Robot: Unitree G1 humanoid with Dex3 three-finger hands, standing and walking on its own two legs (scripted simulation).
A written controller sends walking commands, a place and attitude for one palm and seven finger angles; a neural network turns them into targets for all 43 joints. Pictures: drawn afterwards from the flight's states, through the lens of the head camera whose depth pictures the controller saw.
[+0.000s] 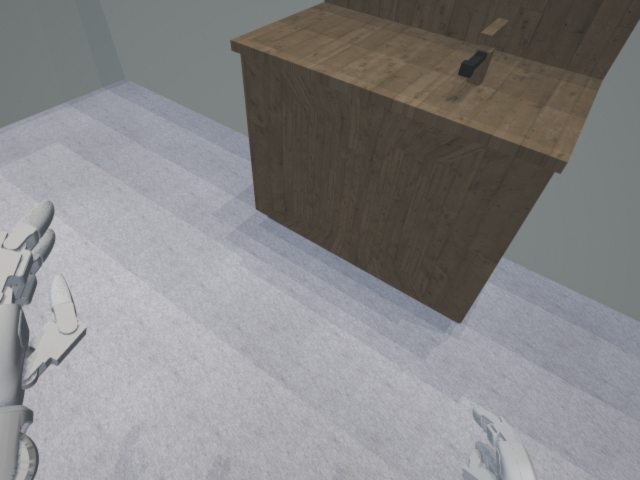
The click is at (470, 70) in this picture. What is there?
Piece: tap's lever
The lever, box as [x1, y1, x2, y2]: [458, 60, 475, 77]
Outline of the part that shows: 464,60 461,63 458,74 469,77 472,74 475,63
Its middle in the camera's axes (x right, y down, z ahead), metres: +0.34 -0.40 +0.90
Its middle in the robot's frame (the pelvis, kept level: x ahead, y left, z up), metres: +0.97 -0.29 +0.10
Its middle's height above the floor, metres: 0.87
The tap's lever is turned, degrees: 0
